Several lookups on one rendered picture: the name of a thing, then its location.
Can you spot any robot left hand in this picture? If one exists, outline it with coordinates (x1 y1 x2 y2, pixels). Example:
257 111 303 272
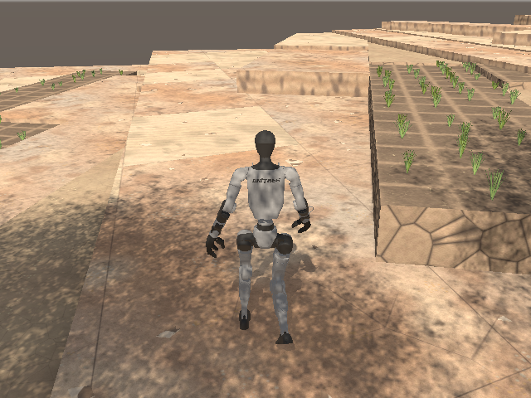
206 235 225 258

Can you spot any left robot forearm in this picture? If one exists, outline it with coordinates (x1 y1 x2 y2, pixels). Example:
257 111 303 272
209 200 230 238

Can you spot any right robot forearm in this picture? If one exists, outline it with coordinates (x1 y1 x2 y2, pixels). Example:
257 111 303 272
297 198 310 223

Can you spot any robot left upper arm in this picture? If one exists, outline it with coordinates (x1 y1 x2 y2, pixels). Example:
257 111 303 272
222 167 248 213

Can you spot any robot right hand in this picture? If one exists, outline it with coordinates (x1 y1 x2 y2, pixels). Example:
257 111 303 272
292 218 311 233

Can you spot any robot right upper arm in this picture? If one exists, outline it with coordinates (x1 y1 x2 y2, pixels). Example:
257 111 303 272
282 166 307 211

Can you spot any robot right foot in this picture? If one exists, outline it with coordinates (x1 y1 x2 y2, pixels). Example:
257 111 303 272
275 332 293 344

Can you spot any humanoid robot torso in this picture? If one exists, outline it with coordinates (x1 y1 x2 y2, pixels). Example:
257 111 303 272
246 163 285 249

